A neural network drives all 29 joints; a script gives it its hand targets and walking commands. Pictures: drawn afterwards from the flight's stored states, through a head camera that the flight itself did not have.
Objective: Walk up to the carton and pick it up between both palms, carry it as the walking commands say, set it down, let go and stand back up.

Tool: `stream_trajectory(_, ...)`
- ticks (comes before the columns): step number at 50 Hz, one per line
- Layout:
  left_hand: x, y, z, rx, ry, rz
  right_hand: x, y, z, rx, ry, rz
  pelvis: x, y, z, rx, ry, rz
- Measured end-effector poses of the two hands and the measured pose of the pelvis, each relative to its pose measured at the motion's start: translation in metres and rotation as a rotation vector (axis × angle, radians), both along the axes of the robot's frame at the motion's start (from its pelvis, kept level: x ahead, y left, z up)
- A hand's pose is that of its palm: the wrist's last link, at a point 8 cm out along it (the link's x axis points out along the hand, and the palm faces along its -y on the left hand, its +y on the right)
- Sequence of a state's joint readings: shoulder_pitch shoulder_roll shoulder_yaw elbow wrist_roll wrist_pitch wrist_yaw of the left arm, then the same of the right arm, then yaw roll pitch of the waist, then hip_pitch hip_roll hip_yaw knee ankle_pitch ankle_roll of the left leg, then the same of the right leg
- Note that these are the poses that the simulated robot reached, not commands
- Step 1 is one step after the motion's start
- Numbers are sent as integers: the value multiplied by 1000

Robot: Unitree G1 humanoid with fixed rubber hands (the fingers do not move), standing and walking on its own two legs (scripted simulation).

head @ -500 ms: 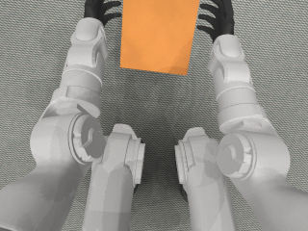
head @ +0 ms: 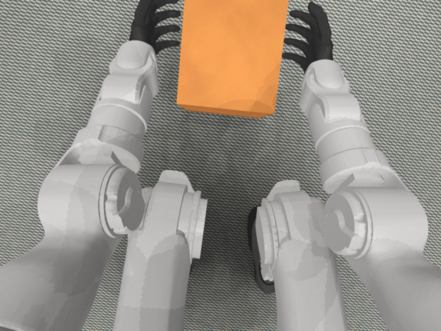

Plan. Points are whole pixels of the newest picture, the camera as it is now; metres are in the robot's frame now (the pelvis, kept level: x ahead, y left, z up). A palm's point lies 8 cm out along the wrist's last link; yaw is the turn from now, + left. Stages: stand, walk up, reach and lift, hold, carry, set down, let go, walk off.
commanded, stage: set down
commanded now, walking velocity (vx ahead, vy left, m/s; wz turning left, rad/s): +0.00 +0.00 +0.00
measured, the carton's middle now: (229, 61) +0.52 +0.04 -0.27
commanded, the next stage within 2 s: none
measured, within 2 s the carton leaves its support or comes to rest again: neither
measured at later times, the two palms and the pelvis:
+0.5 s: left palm (121, 64) +0.48 +0.21 -0.19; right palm (326, 71) +0.50 -0.12 -0.18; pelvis -0.02 +0.01 +0.00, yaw +0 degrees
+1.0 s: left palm (99, 43) +0.49 +0.21 -0.11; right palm (338, 58) +0.50 -0.10 -0.10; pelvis -0.04 +0.01 +0.04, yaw +0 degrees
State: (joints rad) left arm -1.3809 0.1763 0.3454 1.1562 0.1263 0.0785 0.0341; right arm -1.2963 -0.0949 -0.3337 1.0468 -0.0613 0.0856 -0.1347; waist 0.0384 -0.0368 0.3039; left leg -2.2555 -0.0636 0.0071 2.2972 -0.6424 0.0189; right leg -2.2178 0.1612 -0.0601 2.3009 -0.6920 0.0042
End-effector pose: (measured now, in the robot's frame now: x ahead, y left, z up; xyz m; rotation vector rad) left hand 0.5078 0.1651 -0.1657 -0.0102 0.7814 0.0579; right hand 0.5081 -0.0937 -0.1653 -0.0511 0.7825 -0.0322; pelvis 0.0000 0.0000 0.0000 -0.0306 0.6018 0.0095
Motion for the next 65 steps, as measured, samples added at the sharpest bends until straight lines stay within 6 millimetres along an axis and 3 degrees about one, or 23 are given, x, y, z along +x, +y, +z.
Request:
stream_trajectory(16,-12,12,-9,16,9,-13,-5,2,-3,5,-16,26,-11,8,-2,-8,-51,2)
stream_trajectory(22,-25,37,-21,76,16,42,-10,-15,-12,-23,-3,20,-14,7,3,4,-45,2)
stream_trajectory(26,-27,43,-25,74,10,48,-9,-25,-13,-36,-16,25,-16,6,1,9,-50,-1)
stream_trajectory(35,-13,40,-11,52,-61,39,-1,-23,-2,-35,-63,32,-22,6,-4,9,-74,-7)
stream_trajectory(42,-15,45,2,62,-114,52,2,-26,18,-50,-121,10,-34,8,8,6,-123,-5)
stream_trajectory(45,-23,42,14,48,-106,50,-6,-20,30,-33,-105,-6,-36,9,17,3,-136,-3)
stream_trajectory(48,-23,41,38,39,-123,58,-11,-12,48,-21,-99,-22,-39,10,30,1,-151,0)
stream_trajectory(55,-7,51,100,53,-165,80,0,-3,100,-27,-146,-51,-44,15,62,-12,-155,15)
stream_trajectory(65,-13,44,139,72,-163,57,-4,-15,143,-36,-170,-56,-46,18,106,-16,-160,19)
